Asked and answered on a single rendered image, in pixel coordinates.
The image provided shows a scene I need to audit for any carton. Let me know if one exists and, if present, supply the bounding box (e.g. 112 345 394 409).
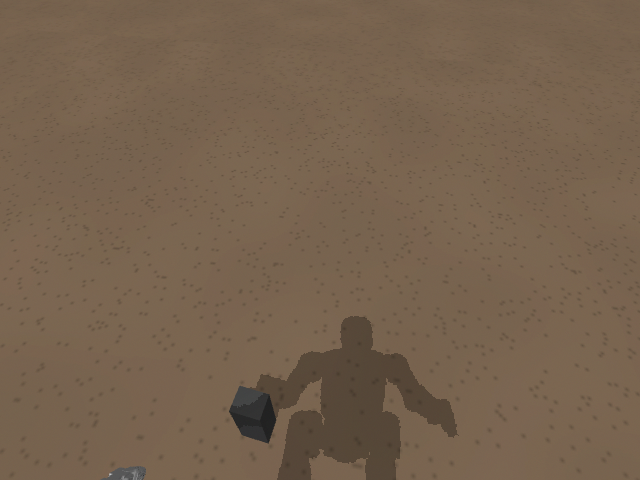
229 386 276 444

